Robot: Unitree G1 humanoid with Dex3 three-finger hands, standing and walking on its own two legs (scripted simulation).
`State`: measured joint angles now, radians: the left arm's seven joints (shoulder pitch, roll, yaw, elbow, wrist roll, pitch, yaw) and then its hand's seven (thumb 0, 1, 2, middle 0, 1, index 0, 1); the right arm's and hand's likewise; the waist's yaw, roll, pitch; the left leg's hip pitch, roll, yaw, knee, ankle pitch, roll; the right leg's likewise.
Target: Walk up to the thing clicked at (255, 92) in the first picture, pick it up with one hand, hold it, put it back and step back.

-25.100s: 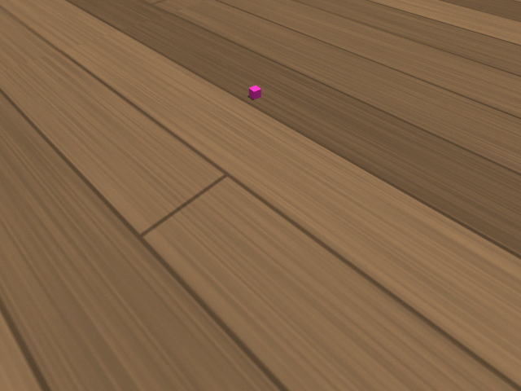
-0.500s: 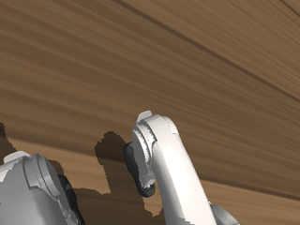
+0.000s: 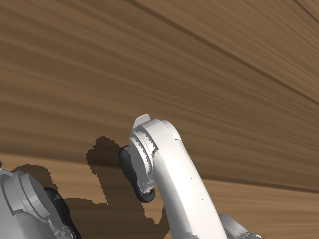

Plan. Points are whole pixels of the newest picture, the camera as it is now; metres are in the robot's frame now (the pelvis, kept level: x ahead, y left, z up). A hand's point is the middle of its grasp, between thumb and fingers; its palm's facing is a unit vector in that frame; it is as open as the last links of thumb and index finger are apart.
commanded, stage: open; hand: left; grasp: from above
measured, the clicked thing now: out of the picture +0.49 +0.33 -0.29
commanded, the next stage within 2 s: withdraw in 0.96 s
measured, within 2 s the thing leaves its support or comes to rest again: rests again in 0.02 s
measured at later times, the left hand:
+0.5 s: hand out of the picture +0.47 +0.34 -0.23, palm faces -0.24 -0.35 -0.90, open 11.3 cm
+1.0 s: hand out of the picture +0.46 +0.34 -0.23, palm faces -0.25 -0.35 -0.90, open 13.5 cm
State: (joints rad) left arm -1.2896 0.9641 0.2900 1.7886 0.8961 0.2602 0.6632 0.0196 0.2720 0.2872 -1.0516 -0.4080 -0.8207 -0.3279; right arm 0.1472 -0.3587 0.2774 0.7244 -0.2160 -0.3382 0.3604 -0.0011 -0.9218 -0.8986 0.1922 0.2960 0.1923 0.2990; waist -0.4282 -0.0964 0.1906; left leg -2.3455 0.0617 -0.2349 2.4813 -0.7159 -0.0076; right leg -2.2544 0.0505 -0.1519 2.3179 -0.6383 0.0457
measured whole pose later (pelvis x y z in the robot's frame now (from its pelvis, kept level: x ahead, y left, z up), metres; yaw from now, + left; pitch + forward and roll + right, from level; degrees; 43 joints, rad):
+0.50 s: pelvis +0.00 +0.00 +0.01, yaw -1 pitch +31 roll -14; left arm -1.29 1.01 0.24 1.79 0.88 0.27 0.65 0.00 -0.09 0.62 -0.52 -0.64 -0.50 -0.63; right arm 0.16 -0.37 0.30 0.71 -0.21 -0.35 0.35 0.00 -0.91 -0.89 0.19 0.30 0.19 0.30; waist -0.44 -0.11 0.20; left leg -2.33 0.06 -0.25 2.47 -0.72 0.00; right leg -2.22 0.05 -0.16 2.29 -0.64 0.05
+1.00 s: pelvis +0.00 +0.00 +0.01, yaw -1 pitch +31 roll -14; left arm -1.29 1.04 0.25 1.80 0.87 0.26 0.65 0.00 -0.42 0.91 -0.21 -0.90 -0.20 -0.91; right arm 0.17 -0.37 0.31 0.71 -0.21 -0.35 0.34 0.00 -0.91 -0.89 0.19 0.30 0.19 0.30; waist -0.45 -0.11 0.22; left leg -2.32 0.06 -0.25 2.46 -0.71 0.00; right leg -2.21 0.05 -0.17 2.27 -0.63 0.05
